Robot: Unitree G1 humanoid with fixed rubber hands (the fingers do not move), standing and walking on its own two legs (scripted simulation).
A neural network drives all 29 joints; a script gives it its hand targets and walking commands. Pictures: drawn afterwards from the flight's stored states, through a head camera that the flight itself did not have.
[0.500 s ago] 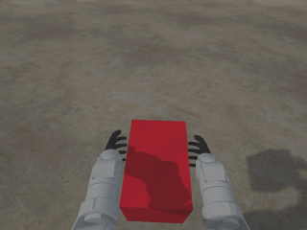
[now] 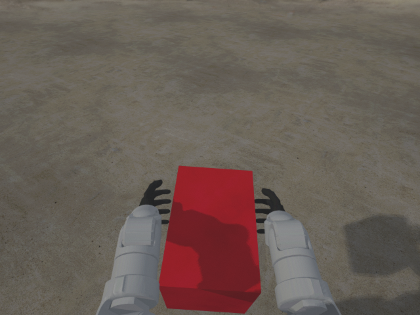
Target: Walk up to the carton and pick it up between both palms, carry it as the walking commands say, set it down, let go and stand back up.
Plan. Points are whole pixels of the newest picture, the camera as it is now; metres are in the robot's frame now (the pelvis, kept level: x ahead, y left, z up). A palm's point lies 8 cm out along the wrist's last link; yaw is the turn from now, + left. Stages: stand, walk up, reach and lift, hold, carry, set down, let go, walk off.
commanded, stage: reach and lift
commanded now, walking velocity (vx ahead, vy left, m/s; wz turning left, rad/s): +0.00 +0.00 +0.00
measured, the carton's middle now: (210, 237) +0.33 +0.00 -0.04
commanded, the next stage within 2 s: hold in 0.86 s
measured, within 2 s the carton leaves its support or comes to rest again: neither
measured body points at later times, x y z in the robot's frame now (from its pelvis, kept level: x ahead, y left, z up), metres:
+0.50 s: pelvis +0.00 +0.00 +0.00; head -0.05 +0.00 +0.45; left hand +0.32 +0.13 +0.06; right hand +0.30 -0.13 +0.04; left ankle +0.02 +0.15 -0.74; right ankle +0.03 -0.14 -0.74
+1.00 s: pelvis -0.01 +0.00 +0.00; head -0.07 +0.00 +0.44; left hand +0.31 +0.13 +0.06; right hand +0.29 -0.13 +0.04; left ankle +0.02 +0.15 -0.74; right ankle +0.03 -0.14 -0.74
